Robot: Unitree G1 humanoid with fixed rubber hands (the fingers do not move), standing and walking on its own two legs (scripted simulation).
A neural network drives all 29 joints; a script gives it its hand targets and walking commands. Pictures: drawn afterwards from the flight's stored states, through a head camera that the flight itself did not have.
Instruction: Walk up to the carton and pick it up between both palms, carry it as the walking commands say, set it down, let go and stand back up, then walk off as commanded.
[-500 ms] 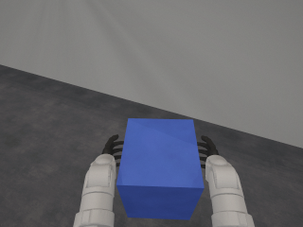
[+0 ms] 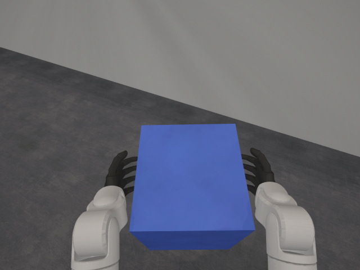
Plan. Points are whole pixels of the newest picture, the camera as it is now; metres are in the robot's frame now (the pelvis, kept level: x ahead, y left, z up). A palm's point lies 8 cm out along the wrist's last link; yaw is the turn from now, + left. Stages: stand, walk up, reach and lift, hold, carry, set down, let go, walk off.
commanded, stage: carry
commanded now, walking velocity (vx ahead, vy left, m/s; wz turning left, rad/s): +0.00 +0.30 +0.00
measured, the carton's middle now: (188, 192) +0.30 +0.01 +0.02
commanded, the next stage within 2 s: none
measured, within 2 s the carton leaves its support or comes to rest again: neither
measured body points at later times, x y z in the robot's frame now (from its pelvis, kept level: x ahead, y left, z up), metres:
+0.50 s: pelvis -0.03 +0.16 +0.01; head -0.04 +0.16 +0.46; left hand +0.22 +0.30 +0.09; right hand +0.22 +0.00 +0.09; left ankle +0.02 +0.24 -0.72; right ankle -0.03 +0.07 -0.70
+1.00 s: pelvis -0.05 +0.35 +0.01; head -0.04 +0.37 +0.46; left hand +0.20 +0.49 +0.08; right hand +0.20 +0.20 +0.09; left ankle -0.01 +0.46 -0.72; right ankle -0.07 +0.22 -0.66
